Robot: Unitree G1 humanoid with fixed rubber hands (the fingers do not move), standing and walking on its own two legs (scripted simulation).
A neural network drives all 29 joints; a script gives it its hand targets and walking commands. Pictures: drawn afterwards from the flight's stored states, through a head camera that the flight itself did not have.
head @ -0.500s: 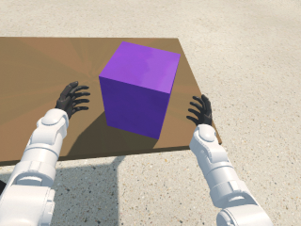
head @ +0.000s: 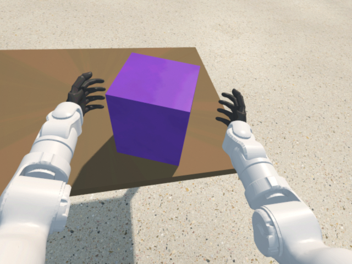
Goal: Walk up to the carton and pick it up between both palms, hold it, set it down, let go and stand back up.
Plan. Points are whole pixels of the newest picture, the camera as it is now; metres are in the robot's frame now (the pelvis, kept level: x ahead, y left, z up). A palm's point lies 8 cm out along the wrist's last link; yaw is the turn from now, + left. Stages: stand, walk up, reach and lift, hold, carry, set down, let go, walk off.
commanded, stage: reach and lift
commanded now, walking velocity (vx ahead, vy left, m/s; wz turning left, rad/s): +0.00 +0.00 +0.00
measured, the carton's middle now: (156, 111) +0.57 -0.02 -0.02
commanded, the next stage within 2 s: none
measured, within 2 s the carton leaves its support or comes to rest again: neither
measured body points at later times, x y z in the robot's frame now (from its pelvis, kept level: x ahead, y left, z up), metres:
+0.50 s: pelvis +0.00 -0.01 +0.00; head +0.06 +0.05 +0.44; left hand +0.53 +0.15 +0.14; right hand +0.43 -0.19 +0.14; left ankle +0.01 +0.08 -0.74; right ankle -0.01 -0.15 -0.74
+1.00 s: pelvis +0.01 -0.01 -0.01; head +0.11 +0.04 +0.42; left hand +0.53 +0.14 +0.05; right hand +0.43 -0.19 +0.04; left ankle +0.00 +0.08 -0.74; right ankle -0.01 -0.15 -0.74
